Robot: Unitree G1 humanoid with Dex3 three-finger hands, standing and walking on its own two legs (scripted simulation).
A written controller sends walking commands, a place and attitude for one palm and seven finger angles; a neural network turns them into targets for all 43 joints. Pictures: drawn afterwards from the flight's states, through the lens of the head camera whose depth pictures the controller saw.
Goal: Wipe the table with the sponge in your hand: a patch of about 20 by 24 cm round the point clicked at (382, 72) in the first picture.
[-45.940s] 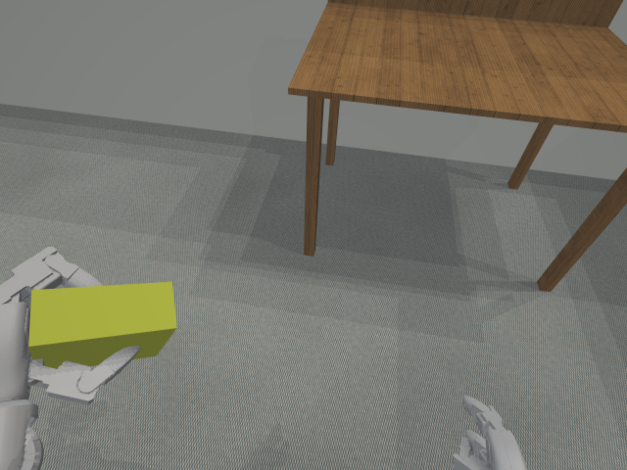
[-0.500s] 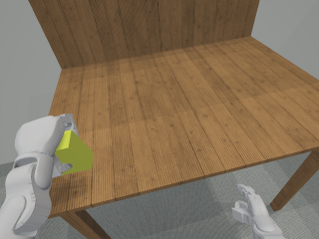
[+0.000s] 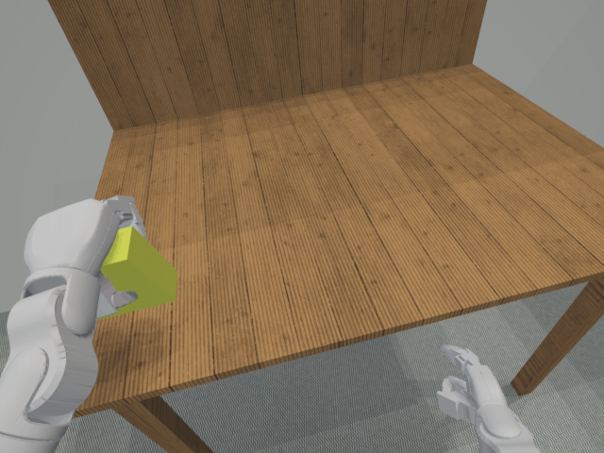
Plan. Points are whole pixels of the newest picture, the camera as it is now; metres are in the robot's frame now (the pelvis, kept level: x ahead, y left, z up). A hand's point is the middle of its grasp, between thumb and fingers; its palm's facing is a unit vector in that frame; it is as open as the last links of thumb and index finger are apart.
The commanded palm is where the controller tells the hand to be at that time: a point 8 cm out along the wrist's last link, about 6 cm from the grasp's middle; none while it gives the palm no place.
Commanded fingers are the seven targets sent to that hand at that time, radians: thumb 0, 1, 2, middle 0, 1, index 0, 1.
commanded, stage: bring the sponge back beside the body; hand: left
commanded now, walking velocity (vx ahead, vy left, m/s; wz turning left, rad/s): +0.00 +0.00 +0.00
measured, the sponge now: (122, 282) +0.25 +0.28 +0.12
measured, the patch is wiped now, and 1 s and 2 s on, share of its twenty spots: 0.95 0.95 0.95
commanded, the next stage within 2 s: step back with the hand held close in 1.60 s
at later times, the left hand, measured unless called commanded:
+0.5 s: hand (101, 281) +0.23 +0.28 +0.16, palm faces +0.14 -0.13 -0.98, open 9.0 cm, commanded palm +0.19 +0.28 +0.23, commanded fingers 0.00 0.10 1.30 -1.20 -1.60 -1.20 -1.60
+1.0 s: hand (84, 303) +0.20 +0.28 +0.15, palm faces +0.16 -0.14 -0.98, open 9.0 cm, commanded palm +0.16 +0.28 +0.22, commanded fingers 0.00 0.10 1.30 -1.20 -1.60 -1.20 -1.60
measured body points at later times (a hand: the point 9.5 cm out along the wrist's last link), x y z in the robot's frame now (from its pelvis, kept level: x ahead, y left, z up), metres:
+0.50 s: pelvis +0.01 +0.00 +0.00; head -0.01 -0.04 +0.45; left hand +0.22 +0.28 +0.21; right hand +0.26 -0.19 -0.08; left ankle -0.02 +0.11 -0.74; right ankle +0.03 -0.10 -0.74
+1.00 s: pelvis +0.00 +0.00 +0.00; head -0.02 -0.04 +0.45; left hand +0.19 +0.29 +0.21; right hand +0.26 -0.19 -0.08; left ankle -0.02 +0.11 -0.74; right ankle +0.03 -0.10 -0.74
